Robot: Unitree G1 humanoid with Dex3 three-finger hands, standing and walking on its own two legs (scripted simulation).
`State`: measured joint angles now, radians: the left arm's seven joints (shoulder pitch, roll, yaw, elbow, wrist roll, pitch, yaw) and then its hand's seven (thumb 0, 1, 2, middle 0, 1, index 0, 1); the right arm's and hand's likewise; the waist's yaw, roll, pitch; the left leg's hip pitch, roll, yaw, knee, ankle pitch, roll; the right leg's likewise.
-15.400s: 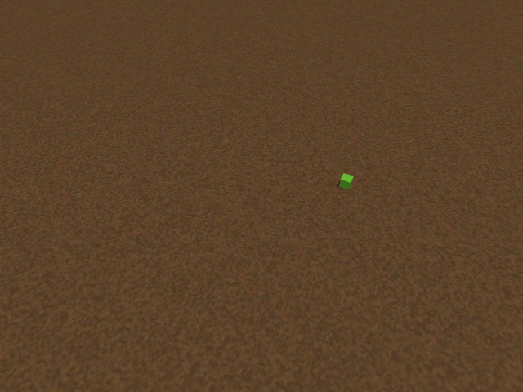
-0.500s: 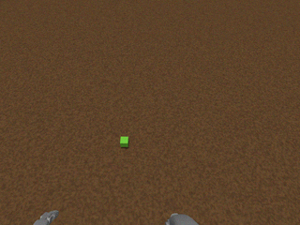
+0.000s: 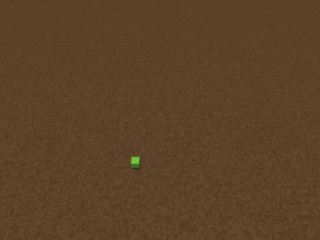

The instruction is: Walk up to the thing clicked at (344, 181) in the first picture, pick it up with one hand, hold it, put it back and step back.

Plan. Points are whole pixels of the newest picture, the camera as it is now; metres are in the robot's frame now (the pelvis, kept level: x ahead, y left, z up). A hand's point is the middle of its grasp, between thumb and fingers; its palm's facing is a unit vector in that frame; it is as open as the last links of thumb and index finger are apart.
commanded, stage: walk up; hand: left
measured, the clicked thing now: (135, 162) +0.77 +0.20 -0.74
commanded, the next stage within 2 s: stand in 0.40 s
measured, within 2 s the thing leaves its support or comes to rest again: neither
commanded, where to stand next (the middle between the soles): +0.38 -0.01 m, yaw +0 degrees
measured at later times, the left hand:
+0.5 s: hand out of the picture +0.11 +0.25 -0.14, palm faces -0.01 -0.94 -0.34, open 7.3 cm
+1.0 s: hand out of the picture +0.08 +0.24 -0.14, palm faces -0.05 -0.94 -0.34, open 7.3 cm
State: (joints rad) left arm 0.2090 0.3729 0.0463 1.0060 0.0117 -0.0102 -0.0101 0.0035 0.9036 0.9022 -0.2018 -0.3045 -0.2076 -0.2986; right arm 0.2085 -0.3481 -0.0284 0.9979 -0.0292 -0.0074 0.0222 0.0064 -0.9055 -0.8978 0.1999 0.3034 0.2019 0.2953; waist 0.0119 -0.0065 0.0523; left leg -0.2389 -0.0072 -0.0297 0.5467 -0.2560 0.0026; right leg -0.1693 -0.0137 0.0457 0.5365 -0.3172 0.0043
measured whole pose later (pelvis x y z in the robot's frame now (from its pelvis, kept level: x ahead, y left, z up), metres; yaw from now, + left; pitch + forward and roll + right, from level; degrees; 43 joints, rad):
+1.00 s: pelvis +0.00 -0.01 +0.01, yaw +0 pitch -3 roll +0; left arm 0.10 0.35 -0.01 1.13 0.01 -0.02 0.00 0.00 0.90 0.90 -0.20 -0.30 -0.21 -0.30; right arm 0.10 -0.35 -0.01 1.14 -0.01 -0.01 0.01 0.00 -0.91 -0.90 0.20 0.30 0.20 0.30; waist -0.01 0.00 0.06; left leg -0.14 0.01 -0.03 0.33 -0.14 -0.02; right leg -0.08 0.00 0.05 0.32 -0.20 0.02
